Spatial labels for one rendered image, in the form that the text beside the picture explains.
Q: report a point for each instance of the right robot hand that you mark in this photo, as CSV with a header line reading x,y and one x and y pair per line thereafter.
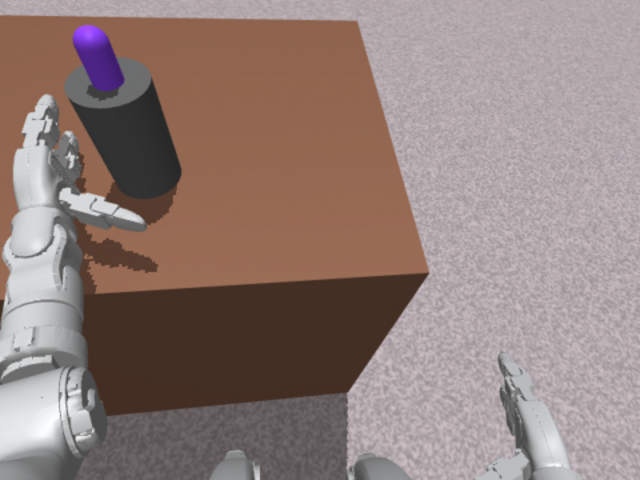
x,y
539,443

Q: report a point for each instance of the bottle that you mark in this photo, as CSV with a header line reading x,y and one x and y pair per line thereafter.
x,y
116,101

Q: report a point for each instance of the left robot arm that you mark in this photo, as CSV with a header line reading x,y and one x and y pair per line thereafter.
x,y
51,415

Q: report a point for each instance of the left robot hand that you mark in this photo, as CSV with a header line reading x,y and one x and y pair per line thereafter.
x,y
45,178

